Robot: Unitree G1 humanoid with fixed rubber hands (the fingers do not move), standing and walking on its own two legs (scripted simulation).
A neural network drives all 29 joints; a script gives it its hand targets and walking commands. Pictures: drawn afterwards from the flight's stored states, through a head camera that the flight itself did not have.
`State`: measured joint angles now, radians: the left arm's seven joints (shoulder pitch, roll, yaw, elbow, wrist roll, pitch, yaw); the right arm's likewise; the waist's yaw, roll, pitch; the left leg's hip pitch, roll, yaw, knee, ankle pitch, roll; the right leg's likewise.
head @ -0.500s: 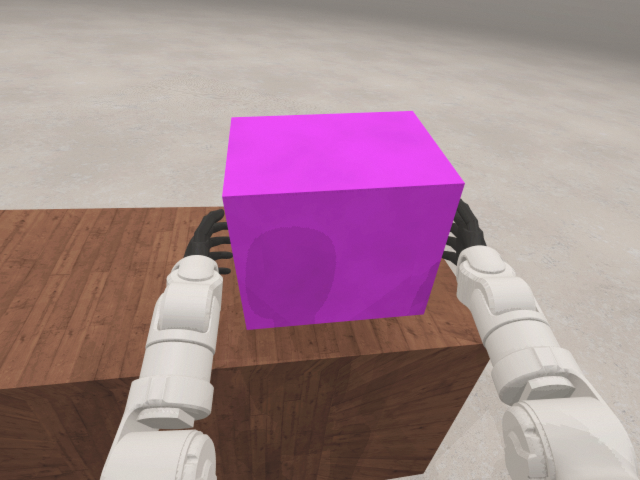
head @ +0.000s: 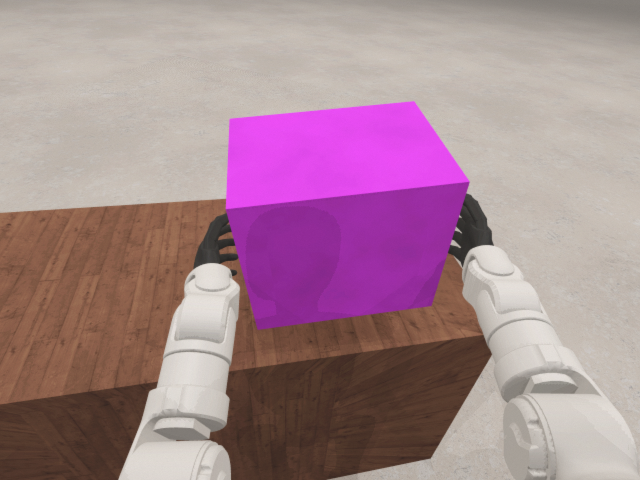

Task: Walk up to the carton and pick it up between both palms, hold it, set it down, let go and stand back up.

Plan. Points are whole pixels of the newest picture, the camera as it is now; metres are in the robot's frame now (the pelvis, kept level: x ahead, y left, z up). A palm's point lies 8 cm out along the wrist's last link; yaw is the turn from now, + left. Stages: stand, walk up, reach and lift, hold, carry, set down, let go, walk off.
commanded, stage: set down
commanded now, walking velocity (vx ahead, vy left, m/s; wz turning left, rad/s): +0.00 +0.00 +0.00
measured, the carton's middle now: (335, 216) +0.47 +0.03 +0.15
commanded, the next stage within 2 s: none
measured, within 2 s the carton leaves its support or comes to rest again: neither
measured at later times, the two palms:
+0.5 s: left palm (228, 269) +0.38 +0.17 +0.11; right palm (482, 252) +0.42 -0.17 +0.14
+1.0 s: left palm (233, 270) +0.39 +0.17 +0.10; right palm (477, 256) +0.43 -0.18 +0.12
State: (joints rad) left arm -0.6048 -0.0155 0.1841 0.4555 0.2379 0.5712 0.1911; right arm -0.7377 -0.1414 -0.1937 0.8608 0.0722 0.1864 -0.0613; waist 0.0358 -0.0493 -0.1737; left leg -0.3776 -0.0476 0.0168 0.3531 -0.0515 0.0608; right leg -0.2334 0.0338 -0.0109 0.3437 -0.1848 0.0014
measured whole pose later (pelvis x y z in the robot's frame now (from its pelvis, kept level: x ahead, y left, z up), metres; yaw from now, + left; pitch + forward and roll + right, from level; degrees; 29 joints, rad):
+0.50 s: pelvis +0.01 -0.01 +0.00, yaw +0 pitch +5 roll -1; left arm -0.59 -0.01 0.18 0.53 0.24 0.49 0.17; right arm -0.73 -0.14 -0.19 0.89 0.07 0.14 -0.07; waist 0.04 -0.03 -0.17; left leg -0.36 -0.05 0.02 0.33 -0.06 0.06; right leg -0.22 0.04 -0.01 0.34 -0.20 -0.01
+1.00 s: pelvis +0.02 -0.02 +0.00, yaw +0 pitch +6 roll -1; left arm -0.63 0.02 0.19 0.72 0.19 0.33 0.23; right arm -0.75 -0.14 -0.19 1.04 0.07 0.00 -0.03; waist 0.04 -0.03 -0.17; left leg -0.36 -0.05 0.02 0.33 -0.07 0.06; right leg -0.22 0.04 -0.01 0.34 -0.22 -0.02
